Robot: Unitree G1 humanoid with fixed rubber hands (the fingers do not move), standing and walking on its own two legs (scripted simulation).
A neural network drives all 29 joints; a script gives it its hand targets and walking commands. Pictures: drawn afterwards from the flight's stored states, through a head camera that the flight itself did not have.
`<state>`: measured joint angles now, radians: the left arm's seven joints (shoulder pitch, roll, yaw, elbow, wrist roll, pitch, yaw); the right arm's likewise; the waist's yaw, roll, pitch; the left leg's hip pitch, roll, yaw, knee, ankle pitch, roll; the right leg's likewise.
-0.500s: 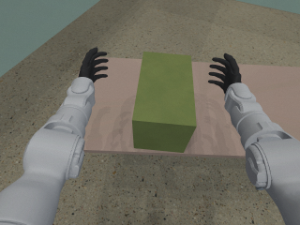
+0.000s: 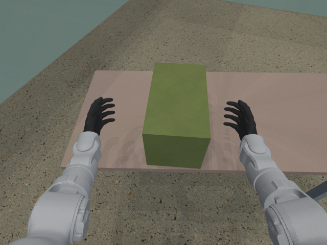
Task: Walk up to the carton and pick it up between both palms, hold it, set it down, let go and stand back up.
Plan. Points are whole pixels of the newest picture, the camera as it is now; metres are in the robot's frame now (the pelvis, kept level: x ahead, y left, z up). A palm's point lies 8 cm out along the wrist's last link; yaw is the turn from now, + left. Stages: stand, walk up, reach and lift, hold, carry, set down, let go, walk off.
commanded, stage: set down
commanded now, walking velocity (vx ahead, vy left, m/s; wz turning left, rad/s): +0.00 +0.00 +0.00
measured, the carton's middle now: (176, 113) +0.55 +0.03 -0.05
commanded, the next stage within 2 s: let go in 1.84 s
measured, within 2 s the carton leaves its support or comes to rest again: neither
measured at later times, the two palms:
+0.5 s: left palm (94, 157) +0.33 +0.24 +0.00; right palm (245, 162) +0.35 -0.15 +0.00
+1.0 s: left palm (90, 197) +0.25 +0.24 -0.05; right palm (252, 206) +0.26 -0.17 -0.05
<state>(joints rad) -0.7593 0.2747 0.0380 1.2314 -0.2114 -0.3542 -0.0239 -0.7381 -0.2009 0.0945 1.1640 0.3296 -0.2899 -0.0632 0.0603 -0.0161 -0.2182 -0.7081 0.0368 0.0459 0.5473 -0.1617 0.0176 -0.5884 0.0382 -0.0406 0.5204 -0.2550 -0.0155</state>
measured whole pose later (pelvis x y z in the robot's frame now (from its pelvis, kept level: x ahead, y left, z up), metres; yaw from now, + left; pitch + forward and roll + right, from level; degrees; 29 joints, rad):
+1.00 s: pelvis +0.01 +0.01 +0.00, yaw +1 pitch +4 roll -2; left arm -0.05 0.20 0.02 0.73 -0.09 -0.36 0.02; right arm -0.15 -0.11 0.08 1.02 0.22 -0.54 -0.02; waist 0.02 -0.03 0.01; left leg -0.43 0.02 0.04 0.63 -0.26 0.03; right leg -0.29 0.02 -0.04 0.56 -0.34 -0.01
